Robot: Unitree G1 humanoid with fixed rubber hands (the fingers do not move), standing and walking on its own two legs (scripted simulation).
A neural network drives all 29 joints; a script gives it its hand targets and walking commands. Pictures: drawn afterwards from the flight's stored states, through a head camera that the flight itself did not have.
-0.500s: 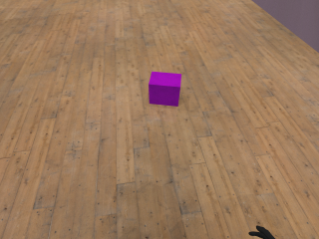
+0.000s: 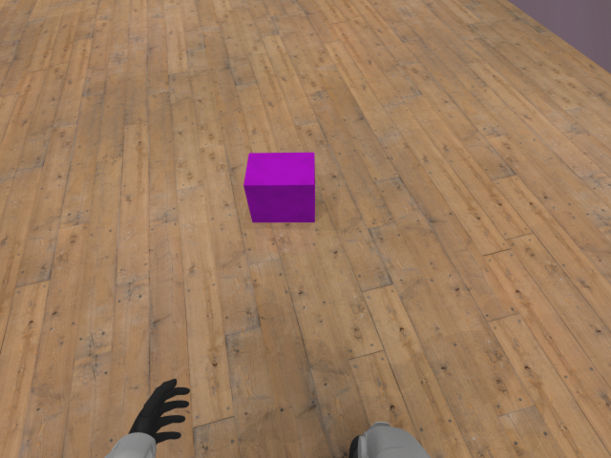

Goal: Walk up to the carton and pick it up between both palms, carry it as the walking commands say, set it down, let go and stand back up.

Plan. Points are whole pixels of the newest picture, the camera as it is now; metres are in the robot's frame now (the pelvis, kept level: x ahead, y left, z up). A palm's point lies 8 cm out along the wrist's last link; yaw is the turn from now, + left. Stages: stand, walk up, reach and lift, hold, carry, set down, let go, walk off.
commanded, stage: walk up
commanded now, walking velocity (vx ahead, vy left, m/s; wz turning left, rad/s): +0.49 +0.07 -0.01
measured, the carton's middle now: (282, 188) +1.14 +0.07 -0.63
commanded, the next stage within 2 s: none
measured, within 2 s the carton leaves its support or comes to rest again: neither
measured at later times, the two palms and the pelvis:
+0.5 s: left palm (97, 414) +0.21 +0.33 -0.13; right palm (410, 296) +0.36 -0.17 -0.09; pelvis +0.25 +0.08 +0.02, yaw -1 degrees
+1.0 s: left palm (175, 198) +0.62 +0.26 -0.10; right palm (423, 271) +0.43 -0.22 -0.13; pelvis +0.49 +0.02 +0.01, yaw +0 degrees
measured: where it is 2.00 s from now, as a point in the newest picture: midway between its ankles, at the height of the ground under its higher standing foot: (287, 295)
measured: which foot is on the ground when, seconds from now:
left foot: up 0.00-0.40, down 0.42-0.92, up 0.94-1.00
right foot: down 0.00-0.42, up 0.44-0.90, down 0.92-1.00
